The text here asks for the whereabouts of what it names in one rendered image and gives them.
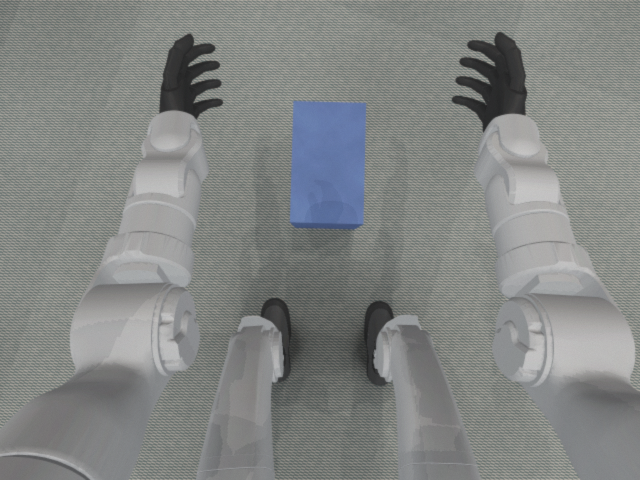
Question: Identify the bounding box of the left robot thigh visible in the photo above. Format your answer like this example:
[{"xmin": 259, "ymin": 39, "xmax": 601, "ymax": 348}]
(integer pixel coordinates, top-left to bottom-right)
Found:
[{"xmin": 196, "ymin": 325, "xmax": 284, "ymax": 480}]

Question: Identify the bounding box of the right robot upper arm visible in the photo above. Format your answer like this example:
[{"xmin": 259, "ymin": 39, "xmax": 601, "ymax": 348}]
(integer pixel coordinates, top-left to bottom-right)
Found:
[{"xmin": 492, "ymin": 293, "xmax": 640, "ymax": 480}]

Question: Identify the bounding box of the left robot upper arm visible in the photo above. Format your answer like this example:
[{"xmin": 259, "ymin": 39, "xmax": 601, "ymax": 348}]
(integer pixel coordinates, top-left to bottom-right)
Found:
[{"xmin": 0, "ymin": 282, "xmax": 200, "ymax": 480}]

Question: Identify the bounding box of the robot left hand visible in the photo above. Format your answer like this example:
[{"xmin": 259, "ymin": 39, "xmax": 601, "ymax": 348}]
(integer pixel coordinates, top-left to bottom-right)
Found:
[{"xmin": 159, "ymin": 34, "xmax": 223, "ymax": 120}]

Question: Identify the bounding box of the carton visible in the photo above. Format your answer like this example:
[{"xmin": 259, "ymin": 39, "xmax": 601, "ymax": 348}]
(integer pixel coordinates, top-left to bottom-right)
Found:
[{"xmin": 290, "ymin": 101, "xmax": 366, "ymax": 229}]

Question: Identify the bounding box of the robot right hand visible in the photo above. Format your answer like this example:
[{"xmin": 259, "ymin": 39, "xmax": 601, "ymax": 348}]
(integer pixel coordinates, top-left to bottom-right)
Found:
[{"xmin": 452, "ymin": 32, "xmax": 527, "ymax": 133}]

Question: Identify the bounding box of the right robot thigh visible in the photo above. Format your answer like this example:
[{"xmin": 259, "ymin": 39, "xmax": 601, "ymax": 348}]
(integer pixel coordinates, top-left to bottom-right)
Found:
[{"xmin": 378, "ymin": 325, "xmax": 481, "ymax": 480}]

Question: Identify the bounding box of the robot thigh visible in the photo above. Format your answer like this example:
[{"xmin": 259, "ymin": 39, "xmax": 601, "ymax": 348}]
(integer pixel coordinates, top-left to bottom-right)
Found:
[
  {"xmin": 378, "ymin": 325, "xmax": 481, "ymax": 480},
  {"xmin": 196, "ymin": 325, "xmax": 284, "ymax": 480}
]

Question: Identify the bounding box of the robot left forearm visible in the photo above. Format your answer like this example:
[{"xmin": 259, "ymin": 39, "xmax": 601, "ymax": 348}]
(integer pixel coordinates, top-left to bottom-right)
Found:
[{"xmin": 70, "ymin": 110, "xmax": 209, "ymax": 364}]

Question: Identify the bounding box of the robot right forearm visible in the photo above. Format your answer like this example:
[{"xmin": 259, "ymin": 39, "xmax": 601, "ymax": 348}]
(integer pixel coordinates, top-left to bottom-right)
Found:
[{"xmin": 474, "ymin": 114, "xmax": 635, "ymax": 373}]

